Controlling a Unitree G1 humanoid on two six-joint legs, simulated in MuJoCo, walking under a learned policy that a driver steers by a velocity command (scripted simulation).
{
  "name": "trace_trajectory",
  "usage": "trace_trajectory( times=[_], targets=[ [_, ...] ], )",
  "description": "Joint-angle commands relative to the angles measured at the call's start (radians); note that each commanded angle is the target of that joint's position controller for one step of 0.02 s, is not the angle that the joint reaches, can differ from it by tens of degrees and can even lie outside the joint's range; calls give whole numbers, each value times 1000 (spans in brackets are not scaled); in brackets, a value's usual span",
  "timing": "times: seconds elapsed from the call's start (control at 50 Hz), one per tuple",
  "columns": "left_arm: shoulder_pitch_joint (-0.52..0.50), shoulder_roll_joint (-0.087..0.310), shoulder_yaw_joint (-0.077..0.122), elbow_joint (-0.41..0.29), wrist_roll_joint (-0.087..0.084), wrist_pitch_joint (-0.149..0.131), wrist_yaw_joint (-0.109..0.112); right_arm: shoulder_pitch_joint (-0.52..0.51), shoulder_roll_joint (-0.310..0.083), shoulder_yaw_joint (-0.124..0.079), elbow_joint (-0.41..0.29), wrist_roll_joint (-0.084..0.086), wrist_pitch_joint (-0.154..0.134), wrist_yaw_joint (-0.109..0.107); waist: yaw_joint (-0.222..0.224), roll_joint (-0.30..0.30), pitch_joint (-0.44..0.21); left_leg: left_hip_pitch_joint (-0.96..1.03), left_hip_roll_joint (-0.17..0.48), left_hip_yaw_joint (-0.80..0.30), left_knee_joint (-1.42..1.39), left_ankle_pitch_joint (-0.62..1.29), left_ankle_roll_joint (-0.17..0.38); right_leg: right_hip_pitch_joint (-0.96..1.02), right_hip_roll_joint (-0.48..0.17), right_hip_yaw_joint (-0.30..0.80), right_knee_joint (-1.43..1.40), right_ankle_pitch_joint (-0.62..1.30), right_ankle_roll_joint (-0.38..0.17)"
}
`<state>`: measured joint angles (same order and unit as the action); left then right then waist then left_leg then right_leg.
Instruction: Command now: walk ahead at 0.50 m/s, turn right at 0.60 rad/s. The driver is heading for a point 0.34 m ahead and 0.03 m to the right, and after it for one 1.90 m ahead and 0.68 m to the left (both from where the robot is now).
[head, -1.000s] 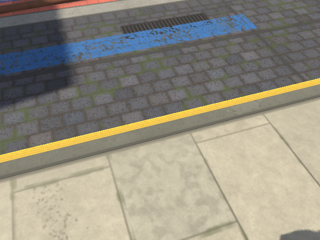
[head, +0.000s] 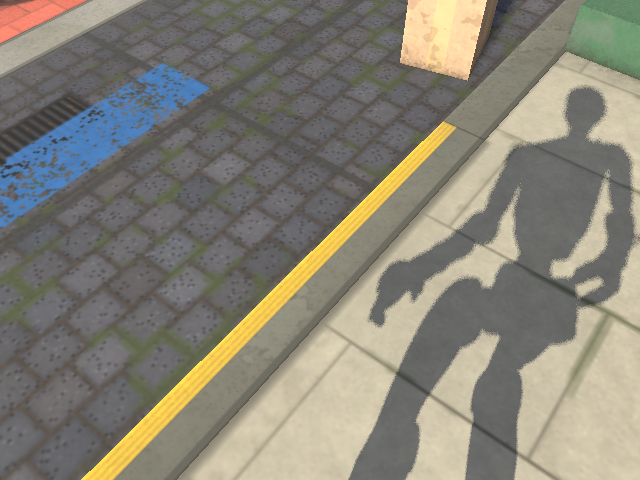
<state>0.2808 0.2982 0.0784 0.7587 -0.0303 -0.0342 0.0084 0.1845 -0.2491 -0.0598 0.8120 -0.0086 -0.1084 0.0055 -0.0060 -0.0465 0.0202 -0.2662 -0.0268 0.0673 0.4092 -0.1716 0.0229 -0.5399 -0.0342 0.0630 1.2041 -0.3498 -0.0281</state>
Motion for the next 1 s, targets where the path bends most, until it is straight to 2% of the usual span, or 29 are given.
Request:
trace_trajectory(
  times=[0.02,0.06,0.14,0.22,0.26,0.28,0.3,0.32,0.34,0.36,0.38,0.4,0.42,0.44,0.46,0.5,0.56,0.64,0.72,0.78,0.8,0.82,0.84,0.86,0.88,0.9,0.94,0.96,1.0],
  targets=[
    [-14,39,13,-102,0,1,-3,-1,-121,-31,-36,4,-17,0,0,137,-11,125,289,-228,-251,99,172,-181,-96,42,-42,68,12],
    [-48,34,9,-125,6,3,-5,11,-148,-41,-26,4,-18,-3,-3,117,-13,149,299,-164,-262,183,184,-211,-104,41,-121,141,25],
    [-149,19,-2,-157,4,-8,-29,26,-176,-48,-18,9,-3,-10,-37,107,4,178,264,-11,-259,250,147,-168,-90,-15,-358,346,19],
    [-270,5,-11,-210,7,-10,-52,92,-207,-53,6,26,17,-11,-77,98,50,238,288,42,-227,310,126,-122,-57,-71,-525,338,-6],
    [-268,13,-6,-224,17,-16,-57,116,-223,-53,26,38,33,-9,-52,113,38,276,304,40,-146,549,117,-41,-6,-97,-590,251,-35],
    [-218,37,5,-215,26,-20,-56,111,-239,-55,31,45,38,-9,-13,137,-2,292,297,41,-69,702,104,49,29,-113,-629,230,-55],
    [-95,73,25,-176,34,-24,-53,95,-240,-51,36,52,42,-10,63,135,-70,279,266,58,66,775,77,221,61,-128,-718,320,-83],
    [18,130,46,-138,44,-24,-40,110,-209,-37,40,46,37,-9,117,116,-143,163,216,75,238,681,34,452,37,-103,-743,541,-107],
    [151,223,58,-116,70,-20,-15,105,-117,0,-1,-5,27,-1,140,-71,-306,-98,122,78,590,55,-25,782,-229,160,-632,1094,-185],
    [106,227,38,-141,83,-18,-17,267,-73,22,33,20,18,12,65,-220,-528,-290,5,-113,896,-562,-69,979,-488,481,-654,1290,-388],
    [98,163,31,-144,67,-9,-26,213,-194,-13,57,51,23,11,119,-68,-530,-287,47,-229,922,-526,-70,865,-414,366,-688,1190,-350],
    [34,138,21,-129,49,-12,-30,129,-188,-15,24,67,31,10,91,-72,-361,-370,87,-186,881,-490,-65,759,-355,232,-717,1053,-299],
    [-34,102,11,-116,37,-18,-30,101,-155,-10,29,53,45,-3,49,-9,-245,-372,126,-155,799,-421,-71,610,-297,159,-768,903,-247],
    [-89,66,2,-112,36,-23,-30,103,-154,-17,39,37,67,-16,15,-25,-182,-322,147,-145,753,-365,-80,480,-267,106,-817,808,-225],
    [-129,62,2,-106,49,-27,-30,146,-140,-18,55,32,92,-22,-21,-45,-160,-217,143,-129,749,-304,-94,353,-247,47,-868,772,-218],
    [-189,73,8,-102,68,-37,-21,182,-121,-24,53,28,118,-37,-57,-68,-145,-157,123,-105,739,-234,-111,252,-248,-21,-925,718,-231],
    [-196,85,15,-78,62,-33,7,110,-117,-29,4,20,134,-46,-42,-63,-112,-217,141,-107,650,-148,-106,259,-267,-70,-966,551,-228],
    [-188,101,23,-50,53,-8,34,24,-106,-27,-50,17,143,-27,-11,-63,-90,-216,148,-78,505,-91,-89,297,-281,-112,-982,366,-217],
    [-171,130,36,-28,35,18,33,-18,-119,-35,-100,18,153,-2,7,-67,-83,-197,125,-32,389,-156,-58,371,-320,-118,-920,374,-198],
    [-189,143,43,-16,6,32,33,25,-112,-42,-108,18,154,14,-28,-61,-94,-81,79,24,178,-73,-7,392,-307,-152,-800,391,-129],
    [-140,121,40,8,3,35,32,55,-136,-52,-101,12,151,10,-31,-21,-98,-2,56,8,81,42,23,365,-263,-185,-716,319,-73],
    [-102,82,32,15,27,37,28,86,-231,-80,-105,9,146,-4,-14,168,-99,110,168,-182,-8,374,81,241,-163,-272,-491,156,14],
    [-147,42,16,-34,69,33,24,97,-328,-93,-134,-2,142,-18,-2,414,-82,253,394,-514,1,749,260,-86,-2,-269,-190,-328,112],
    [-230,73,22,-59,54,29,26,145,-301,-85,-137,-27,120,-4,-76,300,-191,248,432,-576,-32,673,367,-140,38,-75,-24,-377,105],
    [-172,48,4,-45,74,59,18,191,-286,-83,-111,-28,125,-6,-54,151,-161,256,384,-459,-32,688,283,-124,-2,-49,-10,-256,77],
    [-155,34,1,-27,63,62,12,109,-247,-71,-118,-23,130,-11,-11,152,-104,208,303,-376,-22,629,224,-107,-15,-34,-43,-156,63],
    [-132,90,14,-11,67,67,3,17,-190,-51,-146,2,135,-8,24,183,-104,179,225,-309,-25,607,177,-47,-9,-44,-55,-62,62],
    [-121,101,17,-6,65,74,-2,16,-181,-46,-155,5,136,-2,23,174,-127,179,219,-307,-31,600,180,-23,0,-45,-48,-47,64],
    [-133,87,11,-14,55,82,-7,38,-200,-51,-154,4,134,5,14,143,-121,182,217,-324,-46,525,188,-9,8,-40,-109,-44,68]
  ],
)
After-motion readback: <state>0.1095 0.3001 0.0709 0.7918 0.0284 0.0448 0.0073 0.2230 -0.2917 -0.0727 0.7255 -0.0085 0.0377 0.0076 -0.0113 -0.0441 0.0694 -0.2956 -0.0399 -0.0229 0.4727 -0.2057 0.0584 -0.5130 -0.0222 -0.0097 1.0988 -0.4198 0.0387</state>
